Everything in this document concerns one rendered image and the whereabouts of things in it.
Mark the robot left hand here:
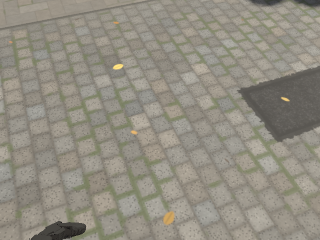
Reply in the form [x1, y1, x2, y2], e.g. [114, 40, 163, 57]
[29, 221, 86, 240]

